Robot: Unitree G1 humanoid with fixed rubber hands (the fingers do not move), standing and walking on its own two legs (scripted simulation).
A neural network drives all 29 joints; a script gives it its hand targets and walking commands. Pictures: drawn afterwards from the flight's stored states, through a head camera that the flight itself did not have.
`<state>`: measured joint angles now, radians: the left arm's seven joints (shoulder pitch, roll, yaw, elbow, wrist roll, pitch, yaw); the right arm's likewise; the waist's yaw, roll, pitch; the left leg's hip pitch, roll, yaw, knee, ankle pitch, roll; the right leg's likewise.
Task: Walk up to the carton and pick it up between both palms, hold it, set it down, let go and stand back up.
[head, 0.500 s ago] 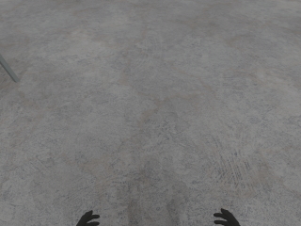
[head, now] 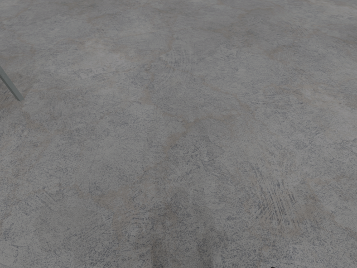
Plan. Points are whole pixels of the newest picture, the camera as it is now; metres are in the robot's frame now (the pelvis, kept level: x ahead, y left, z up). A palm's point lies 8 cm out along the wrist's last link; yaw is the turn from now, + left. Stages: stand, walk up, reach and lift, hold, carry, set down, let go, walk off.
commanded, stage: stand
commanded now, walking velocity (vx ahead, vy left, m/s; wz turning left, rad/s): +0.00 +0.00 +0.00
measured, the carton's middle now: out of the picture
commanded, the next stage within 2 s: walk up in 1.86 s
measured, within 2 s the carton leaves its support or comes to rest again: neither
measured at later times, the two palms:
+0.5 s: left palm out of the picture +0.01 +0.22 -0.13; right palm out of the picture +0.01 -0.22 -0.13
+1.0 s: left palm out of the picture -0.03 +0.20 -0.14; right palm out of the picture -0.03 -0.20 -0.14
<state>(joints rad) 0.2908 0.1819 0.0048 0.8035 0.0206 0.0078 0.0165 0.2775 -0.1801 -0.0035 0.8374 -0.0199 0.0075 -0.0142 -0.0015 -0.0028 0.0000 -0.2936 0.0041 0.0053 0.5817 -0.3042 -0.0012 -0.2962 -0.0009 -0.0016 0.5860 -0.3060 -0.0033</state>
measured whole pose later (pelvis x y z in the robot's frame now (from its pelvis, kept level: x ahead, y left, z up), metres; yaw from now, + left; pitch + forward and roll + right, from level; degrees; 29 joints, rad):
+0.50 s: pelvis +0.00 +0.00 +0.01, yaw +0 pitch -1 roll +0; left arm 0.31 0.15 0.02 1.03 0.01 -0.01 0.03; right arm 0.29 -0.15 -0.02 1.06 -0.01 0.00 -0.03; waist 0.00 0.00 0.02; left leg -0.21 0.01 0.00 0.48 -0.26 0.00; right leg -0.21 0.00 0.00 0.48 -0.26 0.00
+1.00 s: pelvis +0.00 +0.00 +0.01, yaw +0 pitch -2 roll +0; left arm 0.32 0.10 0.01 1.14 0.01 -0.01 0.04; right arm 0.30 -0.10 -0.01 1.16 -0.01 0.00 -0.04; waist 0.00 0.00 0.03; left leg -0.18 0.01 0.00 0.45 -0.24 -0.01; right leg -0.19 0.00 0.00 0.45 -0.24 0.00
